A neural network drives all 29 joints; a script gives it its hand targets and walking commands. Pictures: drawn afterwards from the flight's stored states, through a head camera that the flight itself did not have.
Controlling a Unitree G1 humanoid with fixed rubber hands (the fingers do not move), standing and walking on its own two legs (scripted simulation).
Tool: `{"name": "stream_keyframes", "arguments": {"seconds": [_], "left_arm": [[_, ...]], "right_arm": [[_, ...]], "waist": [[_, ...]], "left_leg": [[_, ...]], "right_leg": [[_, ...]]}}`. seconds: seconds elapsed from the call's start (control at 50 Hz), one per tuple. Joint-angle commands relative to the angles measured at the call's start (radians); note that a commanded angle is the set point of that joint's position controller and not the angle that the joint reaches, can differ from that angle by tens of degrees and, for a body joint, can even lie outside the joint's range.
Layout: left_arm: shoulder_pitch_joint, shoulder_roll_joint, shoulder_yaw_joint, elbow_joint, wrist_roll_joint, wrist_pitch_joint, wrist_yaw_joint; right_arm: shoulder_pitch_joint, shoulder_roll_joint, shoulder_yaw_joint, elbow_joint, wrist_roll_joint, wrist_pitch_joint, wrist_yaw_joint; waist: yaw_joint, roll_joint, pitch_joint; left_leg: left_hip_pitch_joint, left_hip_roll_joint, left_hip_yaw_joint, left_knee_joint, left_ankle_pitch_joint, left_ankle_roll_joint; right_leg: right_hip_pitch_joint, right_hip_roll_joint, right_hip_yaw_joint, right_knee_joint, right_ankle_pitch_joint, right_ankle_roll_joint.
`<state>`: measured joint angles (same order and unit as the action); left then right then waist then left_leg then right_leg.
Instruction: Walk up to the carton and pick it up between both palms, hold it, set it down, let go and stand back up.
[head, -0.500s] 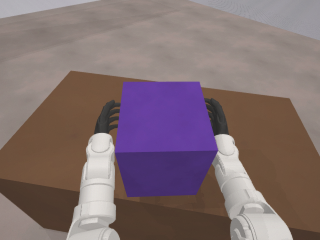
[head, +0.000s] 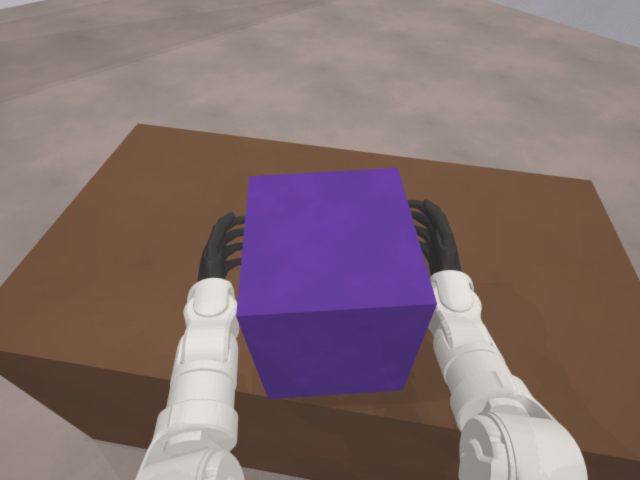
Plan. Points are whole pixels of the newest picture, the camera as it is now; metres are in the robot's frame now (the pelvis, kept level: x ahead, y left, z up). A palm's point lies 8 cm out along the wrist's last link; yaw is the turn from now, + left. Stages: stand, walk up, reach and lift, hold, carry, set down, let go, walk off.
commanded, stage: set down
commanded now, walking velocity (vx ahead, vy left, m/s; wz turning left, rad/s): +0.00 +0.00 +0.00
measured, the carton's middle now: (330, 288) +0.38 +0.00 +0.01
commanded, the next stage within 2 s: none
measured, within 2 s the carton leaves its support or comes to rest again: rests again in 1.34 s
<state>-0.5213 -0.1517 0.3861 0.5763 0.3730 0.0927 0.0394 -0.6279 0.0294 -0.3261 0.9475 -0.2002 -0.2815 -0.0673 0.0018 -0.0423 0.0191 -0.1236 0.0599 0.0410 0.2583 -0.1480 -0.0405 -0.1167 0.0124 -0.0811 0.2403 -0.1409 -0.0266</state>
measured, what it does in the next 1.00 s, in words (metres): stands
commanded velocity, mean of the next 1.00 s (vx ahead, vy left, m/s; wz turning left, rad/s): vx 0.00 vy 0.00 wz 0.00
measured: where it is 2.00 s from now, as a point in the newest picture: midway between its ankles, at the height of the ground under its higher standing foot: outside the picture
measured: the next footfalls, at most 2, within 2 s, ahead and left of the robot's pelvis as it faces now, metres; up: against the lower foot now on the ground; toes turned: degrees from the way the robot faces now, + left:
none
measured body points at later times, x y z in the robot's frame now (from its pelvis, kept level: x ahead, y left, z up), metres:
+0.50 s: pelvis +0.00 +0.00 +0.00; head +0.05 +0.01 +0.45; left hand +0.38 +0.14 +0.02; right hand +0.40 -0.15 +0.05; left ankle -0.01 +0.14 -0.75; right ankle -0.01 -0.10 -0.75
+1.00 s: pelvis +0.00 +0.00 +0.00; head +0.06 +0.01 +0.44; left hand +0.38 +0.14 +0.01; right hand +0.40 -0.15 +0.03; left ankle -0.01 +0.14 -0.75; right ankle -0.01 -0.10 -0.75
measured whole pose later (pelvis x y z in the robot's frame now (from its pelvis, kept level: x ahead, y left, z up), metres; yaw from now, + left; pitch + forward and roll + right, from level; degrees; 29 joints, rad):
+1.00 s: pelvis +0.00 +0.00 +0.00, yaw -1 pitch +9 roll +0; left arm -0.54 -0.14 0.46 0.84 0.38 -0.20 0.10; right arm -0.66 0.03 -0.46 1.07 -0.38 -0.42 -0.05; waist 0.01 -0.01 -0.04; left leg -0.30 0.07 0.06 0.29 -0.15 -0.04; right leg -0.29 0.02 -0.07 0.26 -0.13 -0.03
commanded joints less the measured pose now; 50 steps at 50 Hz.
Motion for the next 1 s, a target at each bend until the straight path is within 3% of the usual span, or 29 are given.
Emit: {"name": "stream_keyframes", "arguments": {"seconds": [0.0,0.02,0.04,0.08,0.12,0.14,0.2,0.22,0.28,0.3,0.36,0.38,0.42,0.44,0.48,0.5,0.52,0.58,0.6,0.64,0.68,0.72,0.74,0.8,0.82,0.86,0.94,0.96,0.98], "left_arm": [[-0.549,-0.482,-0.330,-0.037,-0.007,-0.100,-0.075],[-0.521,-0.483,-0.313,-0.012,0.002,-0.091,-0.080],[-0.544,-0.483,-0.304,-0.031,0.007,-0.106,-0.077],[-0.550,-0.483,-0.293,-0.006,-0.003,-0.112,-0.077],[-0.579,-0.487,-0.300,-0.033,0.000,-0.135,-0.072],[-0.552,-0.480,-0.297,-0.011,-0.005,-0.139,-0.062],[-0.541,-0.517,-0.329,0.005,-0.001,-0.158,-0.051],[-0.535,-0.519,-0.340,0.013,-0.017,-0.164,-0.052],[-0.576,-0.489,-0.298,0.030,-0.010,-0.189,-0.045],[-0.594,-0.503,-0.311,-0.006,-0.006,-0.209,-0.043],[-0.543,-0.502,-0.291,0.070,0.003,-0.230,-0.037],[-0.546,-0.508,-0.303,0.065,-0.003,-0.236,-0.036],[-0.584,-0.500,-0.305,0.045,-0.002,-0.251,-0.034],[-0.570,-0.497,-0.286,0.062,0.007,-0.256,-0.032],[-0.577,-0.494,-0.287,0.090,0.007,-0.266,-0.029],[-0.548,-0.495,-0.277,0.098,0.003,-0.270,-0.030],[-0.563,-0.484,-0.264,0.122,0.004,-0.272,-0.036],[-0.588,-0.474,-0.246,0.125,0.017,-0.291,-0.036],[-0.581,-0.463,-0.229,0.120,0.021,-0.297,-0.040],[-0.618,-0.478,-0.248,0.079,0.025,-0.328,-0.030],[-0.628,-0.486,-0.260,0.118,0.007,-0.328,-0.018],[-0.604,-0.488,-0.257,0.137,0.027,-0.332,-0.016],[-0.627,-0.502,-0.282,0.121,0.009,-0.343,-0.010],[-0.607,-0.461,-0.216,0.178,0.037,-0.351,-0.013],[-0.597,-0.482,-0.224,0.187,0.037,-0.349,-0.016],[-0.563,-0.476,-0.215,0.205,0.036,-0.361,-0.023],[-0.578,-0.466,-0.229,0.195,0.039,-0.374,-0.020],[-0.553,-0.478,-0.226,0.198,0.040,-0.378,-0.016],[-0.532,-0.462,-0.206,0.217,0.048,-0.380,-0.020]], "right_arm": [[-0.448,0.474,0.230,-0.031,-0.055,-0.034,0.118],[-0.423,0.474,0.225,-0.028,-0.060,-0.033,0.113],[-0.454,0.477,0.231,-0.031,-0.056,-0.037,0.122],[-0.467,0.473,0.210,-0.027,-0.080,-0.040,0.124],[-0.442,0.501,0.224,0.000,-0.085,-0.046,0.124],[-0.461,0.477,0.216,-0.019,-0.082,-0.057,0.131],[-0.450,0.484,0.208,-0.002,-0.090,-0.079,0.130],[-0.436,0.479,0.210,0.003,-0.092,-0.081,0.121],[-0.430,0.485,0.201,0.035,-0.112,-0.079,0.124],[-0.415,0.502,0.200,0.053,-0.120,-0.086,0.124],[-0.449,0.490,0.218,0.033,-0.127,-0.113,0.122],[-0.445,0.494,0.220,0.049,-0.116,-0.109,0.120],[-0.426,0.488,0.193,0.075,-0.141,-0.115,0.120],[-0.437,0.508,0.190,0.059,-0.134,-0.121,0.120],[-0.432,0.485,0.175,0.085,-0.151,-0.117,0.118],[-0.459,0.504,0.203,0.052,-0.134,-0.124,0.117],[-0.428,0.483,0.161,0.097,-0.163,-0.115,0.115],[-0.419,0.518,0.152,0.094,-0.173,-0.111,0.111],[-0.405,0.541,0.167,0.110,-0.180,-0.110,0.110],[-0.414,0.540,0.160,0.122,-0.185,-0.133,0.116],[-0.428,0.495,0.116,0.131,-0.190,-0.131,0.119],[-0.421,0.516,0.107,0.115,-0.203,-0.133,0.121],[-0.420,0.501,0.110,0.124,-0.201,-0.138,0.119],[-0.423,0.507,0.092,0.150,-0.224,-0.125,0.127],[-0.418,0.509,0.091,0.130,-0.226,-0.136,0.123],[-0.414,0.507,0.090,0.142,-0.233,-0.136,0.121],[-0.379,0.511,0.085,0.167,-0.247,-0.145,0.121],[-0.378,0.508,0.078,0.157,-0.237,-0.155,0.120],[-0.383,0.509,0.087,0.178,-0.237,-0.151,0.119]], "waist": [[-0.004,0.046,-0.398],[-0.010,0.043,-0.379],[0.022,0.043,-0.402],[0.007,0.007,-0.419],[0.023,0.044,-0.426],[0.024,0.027,-0.449],[0.012,0.065,-0.486],[-0.007,0.049,-0.493],[0.002,0.014,-0.475],[-0.006,0.028,-0.516],[0.022,0.022,-0.504],[0.008,0.024,-0.493],[0.005,0.032,-0.530],[0.024,0.028,-0.535],[0.009,0.027,-0.508],[0.035,0.011,-0.505],[0.004,0.006,-0.476],[0.015,0.000,-0.463],[0.019,-0.016,-0.470],[0.018,0.032,-0.535],[0.003,0.047,-0.529],[0.014,0.067,-0.520],[-0.012,0.063,-0.539],[0.024,0.040,-0.491],[0.007,0.038,-0.511],[0.014,0.020,-0.478],[-0.006,0.039,-0.515],[-0.005,0.053,-0.513],[0.013,0.029,-0.460]], "left_leg": [[0.106,-0.062,0.071,0.025,0.278,0.014],[0.099,-0.059,0.072,0.019,0.262,0.013],[0.099,-0.057,0.075,0.021,0.281,0.012],[0.067,-0.055,0.076,0.010,0.254,0.017],[0.061,-0.059,0.087,0.023,0.292,0.010],[0.074,-0.049,0.074,0.032,0.318,0.012],[0.115,-0.046,0.072,0.069,0.405,-0.013],[0.141,-0.043,0.068,0.078,0.423,-0.007],[0.075,-0.042,0.071,0.050,0.318,0.006],[0.073,-0.043,0.067,0.051,0.335,0.006],[0.062,-0.046,0.079,0.067,0.384,-0.001],[0.051,-0.049,0.073,0.061,0.362,0.000],[0.054,-0.041,0.074,0.064,0.360,-0.001],[0.040,-0.050,0.085,0.064,0.361,-0.002],[0.030,-0.049,0.076,0.051,0.316,0.005],[0.013,-0.052,0.086,0.055,0.320,0.007],[0.009,-0.047,0.073,0.048,0.311,0.007],[-0.034,-0.053,0.088,0.023,0.225,0.023],[-0.051,-0.057,0.098,0.025,0.230,0.029],[-0.041,-0.055,0.085,0.036,0.285,0.011],[0.003,-0.043,0.077,0.045,0.278,0.002],[0.017,-0.044,0.084,0.056,0.270,0.002],[0.032,-0.040,0.074,0.058,0.271,-0.001],[-0.021,-0.042,0.079,0.045,0.233,0.010],[-0.006,-0.040,0.072,0.049,0.252,0.011],[-0.020,-0.043,0.076,0.053,0.275,0.010],[-0.007,-0.040,0.070,0.057,0.298,0.003],[-0.013,-0.045,0.073,0.059,0.300,0.001],[-0.018,-0.042,0.078,0.055,0.286,0.007]], "right_leg": [[0.168,0.013,-0.021,0.029,0.352,0.051],[0.166,0.018,-0.028,0.027,0.338,0.047],[0.170,0.018,-0.029,0.036,0.342,0.052],[0.183,0.014,-0.023,0.041,0.359,0.055],[0.173,0.015,-0.020,0.052,0.391,0.052],[0.160,0.019,-0.023,0.050,0.397,0.050],[0.110,0.028,-0.029,0.054,0.419,0.036],[0.101,0.029,-0.028,0.052,0.435,0.036],[0.135,0.021,-0.023,0.053,0.407,0.041],[0.142,0.022,-0.017,0.061,0.426,0.041],[0.161,0.024,-0.016,0.071,0.499,0.041],[0.165,0.021,-0.013,0.069,0.475,0.040],[0.135,0.028,-0.019,0.072,0.455,0.037],[0.144,0.021,-0.011,0.066,0.463,0.038],[0.129,0.025,-0.015,0.062,0.421,0.038],[0.155,0.018,-0.004,0.068,0.451,0.045],[0.143,0.016,-0.008,0.066,0.450,0.046],[0.152,0.006,0.006,0.057,0.380,0.050],[0.182,0.004,0.013,0.068,0.427,0.053],[0.179,0.008,0.005,0.086,0.451,0.050],[0.092,0.023,-0.014,0.060,0.350,0.035],[0.066,0.022,-0.012,0.054,0.315,0.028],[0.041,0.030,-0.020,0.056,0.301,0.024],[0.069,0.020,-0.012,0.054,0.272,0.029],[0.061,0.024,-0.013,0.057,0.288,0.029],[0.081,0.021,-0.009,0.062,0.332,0.035],[0.069,0.027,-0.012,0.058,0.338,0.029],[0.053,0.025,-0.007,0.055,0.325,0.026],[0.061,0.025,-0.012,0.058,0.319,0.030]]}}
